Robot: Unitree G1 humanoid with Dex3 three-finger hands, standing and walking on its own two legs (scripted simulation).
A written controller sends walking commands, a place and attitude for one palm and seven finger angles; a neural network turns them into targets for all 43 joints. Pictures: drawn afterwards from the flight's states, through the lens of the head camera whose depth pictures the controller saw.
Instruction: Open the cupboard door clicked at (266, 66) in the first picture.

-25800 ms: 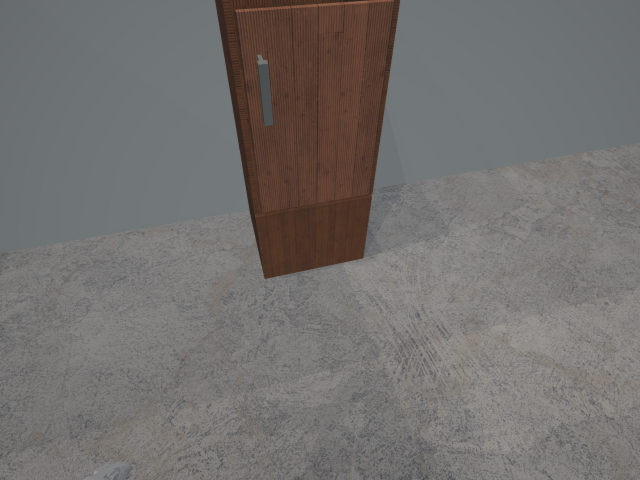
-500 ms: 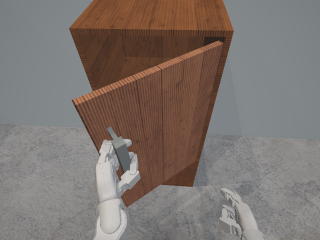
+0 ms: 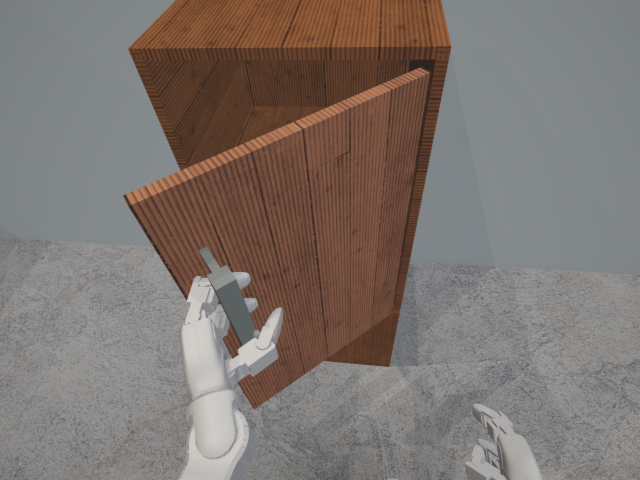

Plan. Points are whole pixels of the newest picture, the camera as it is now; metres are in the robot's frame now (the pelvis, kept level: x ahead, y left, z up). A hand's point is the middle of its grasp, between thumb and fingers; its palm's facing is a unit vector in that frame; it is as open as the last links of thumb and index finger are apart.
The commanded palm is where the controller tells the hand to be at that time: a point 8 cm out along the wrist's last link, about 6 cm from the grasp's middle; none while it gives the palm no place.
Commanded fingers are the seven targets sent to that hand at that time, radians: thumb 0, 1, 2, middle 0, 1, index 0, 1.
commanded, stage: open thumb and fingers to let go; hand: left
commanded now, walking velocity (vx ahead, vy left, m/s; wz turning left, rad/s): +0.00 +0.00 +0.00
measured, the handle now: (230, 301) +0.32 +0.13 +0.07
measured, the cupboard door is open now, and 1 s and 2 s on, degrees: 41 43 43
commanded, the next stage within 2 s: slide the hand sideways off the handle in 0.52 s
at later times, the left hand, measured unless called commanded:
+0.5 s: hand (244, 337) +0.27 +0.10 +0.08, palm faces +0.27 -0.96 +0.00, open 15.1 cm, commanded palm +0.22 +0.14 +0.07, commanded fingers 0.00 -0.50 0.30 -0.15 -0.30 -0.15 -0.30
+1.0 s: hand (240, 375) +0.22 +0.10 +0.08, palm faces -0.14 -0.99 +0.04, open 16.4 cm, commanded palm +0.20 +0.15 +0.07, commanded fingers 0.00 -0.50 0.30 -0.15 -0.30 -0.15 -0.30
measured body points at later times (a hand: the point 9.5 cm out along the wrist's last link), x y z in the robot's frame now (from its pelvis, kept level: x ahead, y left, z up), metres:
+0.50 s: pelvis -0.02 +0.04 +0.00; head -0.01 +0.03 +0.45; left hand +0.24 +0.15 +0.08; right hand +0.16 -0.17 -0.09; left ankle -0.02 +0.16 -0.70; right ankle +0.04 -0.06 -0.70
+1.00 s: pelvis -0.01 +0.06 -0.01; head +0.01 +0.05 +0.44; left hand +0.22 +0.15 +0.08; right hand +0.16 -0.15 -0.08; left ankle -0.02 +0.16 -0.70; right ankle +0.04 -0.06 -0.70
